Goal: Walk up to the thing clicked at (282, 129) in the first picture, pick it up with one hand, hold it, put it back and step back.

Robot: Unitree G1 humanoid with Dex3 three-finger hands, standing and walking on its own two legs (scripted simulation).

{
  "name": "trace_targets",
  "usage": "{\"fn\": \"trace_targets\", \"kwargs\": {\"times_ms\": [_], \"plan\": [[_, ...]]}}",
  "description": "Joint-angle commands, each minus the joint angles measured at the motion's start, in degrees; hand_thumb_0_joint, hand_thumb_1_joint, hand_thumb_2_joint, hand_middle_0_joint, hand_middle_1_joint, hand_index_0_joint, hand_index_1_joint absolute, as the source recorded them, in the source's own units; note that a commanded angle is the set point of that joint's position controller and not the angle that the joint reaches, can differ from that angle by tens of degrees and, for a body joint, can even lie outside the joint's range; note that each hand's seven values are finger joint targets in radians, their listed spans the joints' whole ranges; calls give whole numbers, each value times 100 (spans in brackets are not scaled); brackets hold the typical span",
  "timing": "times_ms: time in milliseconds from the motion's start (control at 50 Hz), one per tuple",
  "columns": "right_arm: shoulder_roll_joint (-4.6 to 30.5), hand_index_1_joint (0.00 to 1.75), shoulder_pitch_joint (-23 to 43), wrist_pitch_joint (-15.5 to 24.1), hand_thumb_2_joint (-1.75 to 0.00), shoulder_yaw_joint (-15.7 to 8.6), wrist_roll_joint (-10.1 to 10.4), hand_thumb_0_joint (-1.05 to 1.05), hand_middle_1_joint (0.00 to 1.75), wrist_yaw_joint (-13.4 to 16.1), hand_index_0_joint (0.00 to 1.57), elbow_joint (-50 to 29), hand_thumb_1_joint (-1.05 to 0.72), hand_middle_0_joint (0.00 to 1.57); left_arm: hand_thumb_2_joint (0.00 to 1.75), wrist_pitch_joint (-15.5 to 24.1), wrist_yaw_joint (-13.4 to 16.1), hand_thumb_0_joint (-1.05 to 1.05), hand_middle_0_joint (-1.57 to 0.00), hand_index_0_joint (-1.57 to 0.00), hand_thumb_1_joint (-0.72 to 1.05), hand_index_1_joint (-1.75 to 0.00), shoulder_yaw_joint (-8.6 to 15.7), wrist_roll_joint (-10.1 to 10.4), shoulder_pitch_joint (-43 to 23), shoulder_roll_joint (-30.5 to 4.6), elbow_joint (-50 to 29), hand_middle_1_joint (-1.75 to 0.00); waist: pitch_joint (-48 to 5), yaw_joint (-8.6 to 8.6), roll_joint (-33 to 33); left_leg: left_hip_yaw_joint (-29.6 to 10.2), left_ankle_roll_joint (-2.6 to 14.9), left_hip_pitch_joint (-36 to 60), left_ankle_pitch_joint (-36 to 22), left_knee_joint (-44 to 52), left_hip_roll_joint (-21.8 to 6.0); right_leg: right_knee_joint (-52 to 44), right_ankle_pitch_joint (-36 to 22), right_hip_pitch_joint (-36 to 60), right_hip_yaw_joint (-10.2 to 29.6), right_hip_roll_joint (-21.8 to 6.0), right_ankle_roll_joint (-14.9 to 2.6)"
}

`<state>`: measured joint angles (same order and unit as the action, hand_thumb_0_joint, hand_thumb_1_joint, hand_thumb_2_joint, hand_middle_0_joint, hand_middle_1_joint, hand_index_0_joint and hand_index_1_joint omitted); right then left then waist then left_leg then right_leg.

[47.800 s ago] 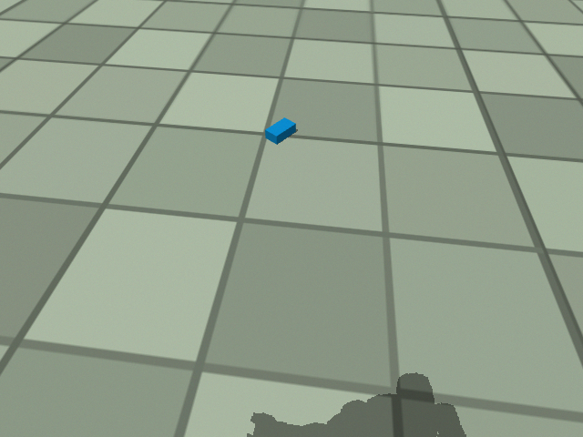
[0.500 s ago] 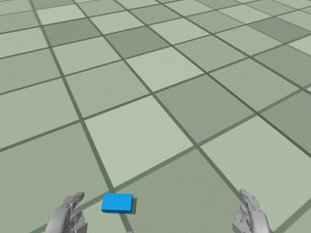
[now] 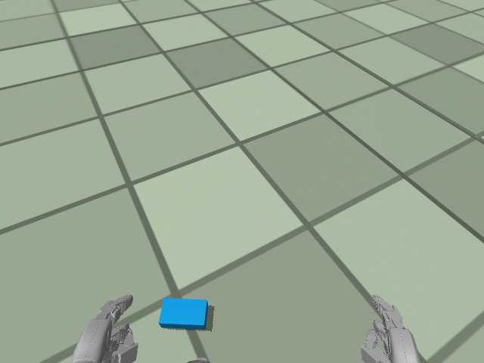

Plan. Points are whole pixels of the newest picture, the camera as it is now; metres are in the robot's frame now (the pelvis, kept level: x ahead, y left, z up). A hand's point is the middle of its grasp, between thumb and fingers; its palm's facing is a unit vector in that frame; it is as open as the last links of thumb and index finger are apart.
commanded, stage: stand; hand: left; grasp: from above
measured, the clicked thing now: (184, 313) +0.41 +0.22 -0.69
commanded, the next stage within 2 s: none
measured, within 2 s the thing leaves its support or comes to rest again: neither
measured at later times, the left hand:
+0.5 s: hand out of the picture +0.05 +0.24 -0.10, palm faces +0.04 -0.95 -0.32, open 7.4 cm
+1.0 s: hand out of the picture +0.03 +0.24 -0.10, palm faces +0.04 -0.94 -0.33, open 7.4 cm
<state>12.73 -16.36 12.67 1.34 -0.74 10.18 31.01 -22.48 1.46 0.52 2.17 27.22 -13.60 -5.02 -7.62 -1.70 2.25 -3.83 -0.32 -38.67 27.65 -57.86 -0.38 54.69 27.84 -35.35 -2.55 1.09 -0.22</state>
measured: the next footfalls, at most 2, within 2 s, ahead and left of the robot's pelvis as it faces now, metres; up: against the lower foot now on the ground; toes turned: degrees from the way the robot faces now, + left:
none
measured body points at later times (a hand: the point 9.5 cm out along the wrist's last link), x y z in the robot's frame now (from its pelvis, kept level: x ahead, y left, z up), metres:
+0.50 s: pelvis -0.01 +0.01 +0.05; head -0.01 +0.01 +0.50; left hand +0.05 +0.29 -0.08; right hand +0.07 -0.26 -0.08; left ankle +0.01 +0.12 -0.68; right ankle +0.00 -0.12 -0.68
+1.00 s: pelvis -0.01 +0.00 +0.07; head -0.02 +0.00 +0.52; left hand +0.03 +0.29 -0.07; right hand +0.06 -0.28 -0.08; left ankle +0.01 +0.12 -0.68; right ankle +0.00 -0.12 -0.68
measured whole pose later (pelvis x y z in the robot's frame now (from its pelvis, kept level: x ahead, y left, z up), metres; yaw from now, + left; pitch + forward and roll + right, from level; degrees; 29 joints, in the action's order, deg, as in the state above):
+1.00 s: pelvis -0.01 +0.00 +0.07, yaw +0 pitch -5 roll +0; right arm 17.2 -8.2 -0.6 -1.6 -1.2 1.1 64.3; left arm 0.1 1.6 1.6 -1.6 9.0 -16.8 65.4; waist 4.3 1.0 0.8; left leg -2.6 0.1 -6.5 9.5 -21.2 0.8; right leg 20.5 10.9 -4.5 -1.3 -0.6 0.4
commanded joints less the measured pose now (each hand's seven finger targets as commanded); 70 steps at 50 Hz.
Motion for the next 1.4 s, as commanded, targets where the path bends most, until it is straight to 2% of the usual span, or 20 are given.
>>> {"fn": "trace_targets", "kwargs": {"times_ms": [0,20,40,80,120,180,260,320,420,440,540,600,660,760,900,980,1100,1220,1340,1380], "plan": [[1260,30,721,-562,-90,-532,-546,0,30,-518,20,481,-90,20,90,1754,167,0,-20,-20,90,-30,559,-654,-1177,-1209,1948,-30,81,228,-830,39,435,1116,-2024,1352,-58,-1550,-1228,1255,1109,-632,-476],[1266,30,578,-644,-90,-528,-568,0,30,-584,20,472,-90,20,90,1857,122,0,-20,-20,90,-30,518,-634,-1303,-1151,2088,-30,258,122,-524,-65,400,1139,-1800,1507,-41,-1608,-1119,1038,1069,-523,-451],[1211,30,682,-673,-90,-501,-461,0,30,-675,20,549,-90,20,90,1956,94,0,-20,-20,90,-30,469,-610,-1317,-1169,2332,-30,155,254,-239,-171,421,1384,-1764,1667,-56,-1505,-1357,1327,940,-517,-392],[1162,30,705,-723,-90,-541,-276,0,30,-822,20,805,-90,20,90,2030,79,0,-20,-20,90,-30,463,-578,-1380,-1162,2766,-30,77,354,-427,-30,373,1695,-1802,1763,-42,-1655,-1513,1489,942,-635,-317],[1166,30,769,-766,-90,-579,-213,0,30,-870,20,956,-90,20,90,2072,83,0,-20,-20,90,-30,508,-501,-1503,-1123,3244,-30,-7,356,-362,-136,361,1903,-1925,1889,-73,-1783,-1529,1538,893,-621,-259],[1192,30,831,-837,-90,-591,-223,0,30,-902,20,1277,-90,20,90,2192,104,0,-20,-20,90,-30,487,-480,-1668,-1095,3870,-30,-28,360,-99,-281,383,2198,-2221,2191,-195,-1866,-1878,1836,734,-580,-155],[1218,30,946,-946,-90,-586,-209,0,30,-883,20,1565,-90,20,90,2267,107,0,-20,-20,90,-30,466,-486,-1792,-1089,4538,-30,470,330,-192,-410,376,2188,-1849,2662,-250,-2324,-1621,1936,693,-549,-154],[1276,30,860,-998,-90,-584,-195,0,30,-849,20,1836,-90,20,90,2302,112,0,-20,-20,90,-30,460,-447,-1765,-1124,4983,-30,517,308,-176,-476,353,2422,-2046,2952,-312,-2530,-1831,2200,676,-575,-145],[1355,30,884,-1090,-90,-567,-149,0,30,-815,20,2208,-90,20,90,2326,106,0,-20,-20,90,-30,423,-414,-1846,-1178,5577,-30,849,244,-109,-536,297,2531,-1546,3532,-356,-3085,-1573,2448,686,-598,-104],[1369,30,926,-1091,-90,-572,-142,0,30,-809,20,2261,-90,20,90,2319,107,0,-20,-20,90,-30,421,-408,-1839,-1186,5671,-30,813,265,-106,-544,299,2693,-1646,3603,-375,-3125,-1644,2485,670,-599,-112],[1411,30,939,-1122,-90,-561,-102,0,30,-818,20,2537,-90,20,90,2323,94,0,-20,-20,90,-30,386,-397,-1787,-1232,6127,-30,1111,274,-11,-620,240,2603,-1168,4025,-411,-3386,-1521,2691,616,-588,-45],[1435,30,936,-1130,-90,-563,-90,0,30,-826,20,2653,-90,20,90,2332,85,0,-20,-20,90,-30,369,-410,-1793,-1268,6313,-30,1065,259,-115,-600,206,2786,-1181,4091,-425,-3533,-1434,2688,644,-619,-42],[1411,30,1016,-1122,-90,-551,-79,0,30,-830,20,2744,-90,20,90,2349,92,0,-20,-20,90,-30,346,-407,-1798,-1264,6451,-30,965,277,-181,-531,198,3029,-1617,4064,-417,-3654,-1640,2744,672,-685,-43],[1405,30,1034,-1141,-90,-520,-69,0,30,-850,20,2882,-90,20,90,2378,95,0,-20,-20,90,-30,325,-389,-1907,-1307,6601,-30,1000,245,-284,-466,200,3170,-1828,4033,-427,-3851,-1661,2767,704,-731,-9],[1470,30,1047,-1171,-90,-489,-66,0,30,-864,20,2980,-90,20,90,2373,85,0,-20,-20,90,-30,327,-377,-1953,-1401,6721,-30,1138,245,-212,-452,190,3028,-1656,4134,-424,-3985,-1467,2784,721,-726,-12],[1486,30,1064,-1165,-90,-468,-57,0,30,-865,20,3014,-90,20,90,2387,81,0,-20,-20,90,-30,332,-371,-2021,-1451,6759,-30,974,226,-201,-431,201,3147,-1905,4083,-472,-4007,-1685,2895,748,-777,-21],[1564,30,1069,-1167,-90,-432,-55,0,30,-866,20,3063,-90,20,90,2356,40,0,-20,-20,90,-30,336,-354,-2094,-1507,6810,-30,1166,228,-76,-479,186,2897,-1438,4281,-493,-3973,-1448,2869,725,-721,-39],[1597,30,1058,-1148,-90,-426,-45,0,30,-866,20,3088,-90,20,90,2375,24,0,-20,-20,90,-30,329,-342,-2178,-1520,6812,-30,982,206,-198,-432,192,3048,-1812,4190,-508,-4003,-1579,2944,763,-771,-58],[1626,30,1089,-1121,-90,-393,-50,0,30,-856,20,3114,-90,20,90,2384,18,0,-20,-20,90,-30,334,-320,-2240,-1525,6804,-30,741,211,-125,-398,205,3177,-2332,4162,-556,-3911,-2230,3152,734,-814,-72],[1632,30,1087,-1120,-90,-386,-35,0,30,-862,20,3126,-90,20,90,2389,19,0,-20,-20,90,-30,325,-310,-2236,-1529,6825,-30,799,209,-208,-403,195,3203,-2418,4187,-555,-3930,-2185,3113,695,-790,-46]]}}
